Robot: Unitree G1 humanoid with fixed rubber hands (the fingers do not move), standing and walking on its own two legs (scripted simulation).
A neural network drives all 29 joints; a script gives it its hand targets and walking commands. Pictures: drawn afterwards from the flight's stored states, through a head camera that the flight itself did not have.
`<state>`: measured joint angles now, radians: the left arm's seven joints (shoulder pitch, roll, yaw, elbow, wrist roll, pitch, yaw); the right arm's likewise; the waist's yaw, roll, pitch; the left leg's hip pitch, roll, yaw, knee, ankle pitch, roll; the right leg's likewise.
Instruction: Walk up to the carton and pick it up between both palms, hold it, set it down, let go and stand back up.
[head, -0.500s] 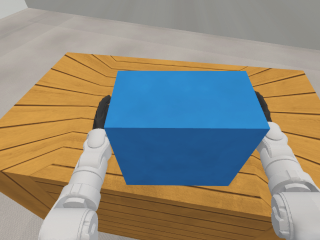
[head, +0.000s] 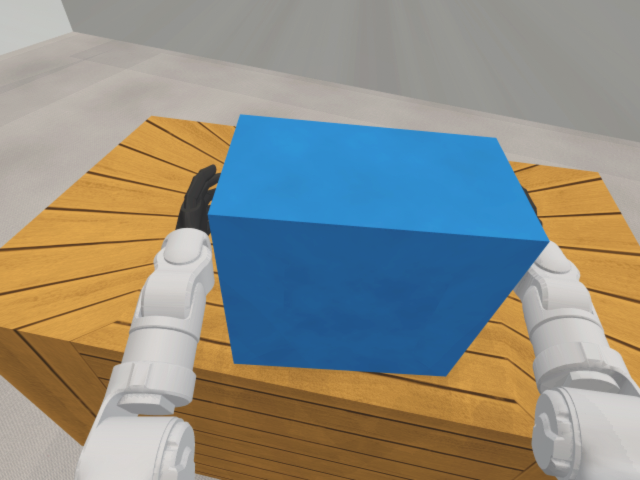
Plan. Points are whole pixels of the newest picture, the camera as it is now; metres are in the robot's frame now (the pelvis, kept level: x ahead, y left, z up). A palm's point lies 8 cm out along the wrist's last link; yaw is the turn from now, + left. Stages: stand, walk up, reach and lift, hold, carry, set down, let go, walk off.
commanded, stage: reach and lift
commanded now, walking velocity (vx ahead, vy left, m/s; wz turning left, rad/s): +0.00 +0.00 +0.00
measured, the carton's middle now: (354, 259) +0.40 -0.02 +0.10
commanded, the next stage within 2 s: none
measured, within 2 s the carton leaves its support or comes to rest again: neither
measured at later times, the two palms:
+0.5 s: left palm (146, 219) +0.35 +0.21 +0.20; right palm (509, 231) +0.37 -0.19 +0.18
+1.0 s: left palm (158, 173) +0.37 +0.19 +0.25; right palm (547, 182) +0.38 -0.21 +0.25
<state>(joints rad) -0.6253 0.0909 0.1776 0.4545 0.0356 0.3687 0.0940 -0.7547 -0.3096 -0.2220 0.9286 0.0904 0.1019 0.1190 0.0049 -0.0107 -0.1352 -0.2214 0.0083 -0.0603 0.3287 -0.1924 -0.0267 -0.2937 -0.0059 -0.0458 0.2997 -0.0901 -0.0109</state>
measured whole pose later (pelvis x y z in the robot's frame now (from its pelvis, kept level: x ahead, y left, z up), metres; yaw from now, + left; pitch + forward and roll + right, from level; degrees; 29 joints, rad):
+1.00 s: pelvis +0.00 -0.01 +0.00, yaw +0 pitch -3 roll -1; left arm -0.76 0.14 0.37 0.26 0.16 0.79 -0.06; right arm -0.92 -0.31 -0.06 0.78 0.28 0.48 -0.04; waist -0.05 -0.01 -0.12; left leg -0.06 0.03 -0.05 0.31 -0.20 -0.03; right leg -0.12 0.02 -0.03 0.25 -0.09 -0.02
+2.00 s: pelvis -0.01 -0.01 +0.00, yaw +1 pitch -3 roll -1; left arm -0.88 0.21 0.38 0.33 0.18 0.88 -0.11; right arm -1.03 -0.32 -0.04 0.76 0.31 0.64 -0.11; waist -0.04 0.00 -0.15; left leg -0.08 0.03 -0.07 0.32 -0.20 -0.04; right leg -0.13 0.03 -0.03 0.25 -0.08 -0.03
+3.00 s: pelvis +0.00 -0.01 +0.00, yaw +1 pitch -2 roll -1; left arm -0.90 0.22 0.36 0.31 0.16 0.93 -0.11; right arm -1.05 -0.36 -0.01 0.72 0.38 0.71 -0.15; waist -0.06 0.01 -0.19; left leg -0.09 0.04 -0.07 0.34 -0.22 -0.03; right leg -0.12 0.04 -0.02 0.24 -0.09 -0.02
